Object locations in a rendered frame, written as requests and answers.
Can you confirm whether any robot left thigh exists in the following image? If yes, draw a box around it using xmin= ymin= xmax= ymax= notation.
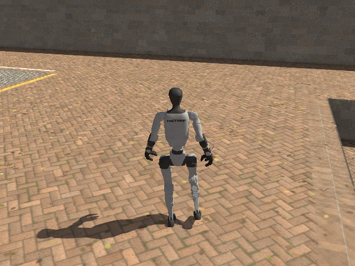
xmin=159 ymin=155 xmax=174 ymax=194

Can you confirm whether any left robot shin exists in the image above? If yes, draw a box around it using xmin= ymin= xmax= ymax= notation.
xmin=164 ymin=184 xmax=174 ymax=220

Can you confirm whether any robot right hand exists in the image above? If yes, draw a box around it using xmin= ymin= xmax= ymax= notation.
xmin=201 ymin=153 xmax=213 ymax=167

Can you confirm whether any robot left upper arm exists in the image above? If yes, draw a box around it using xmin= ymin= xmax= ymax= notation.
xmin=150 ymin=112 xmax=165 ymax=142

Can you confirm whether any robot right upper arm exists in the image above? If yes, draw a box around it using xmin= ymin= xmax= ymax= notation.
xmin=188 ymin=111 xmax=204 ymax=142

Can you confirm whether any robot left hand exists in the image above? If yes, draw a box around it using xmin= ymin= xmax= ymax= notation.
xmin=145 ymin=151 xmax=157 ymax=161

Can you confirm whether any robot left forearm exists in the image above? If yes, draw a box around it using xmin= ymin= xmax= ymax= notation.
xmin=145 ymin=134 xmax=155 ymax=153

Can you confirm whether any robot right forearm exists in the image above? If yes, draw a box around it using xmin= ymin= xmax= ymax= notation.
xmin=199 ymin=133 xmax=211 ymax=156

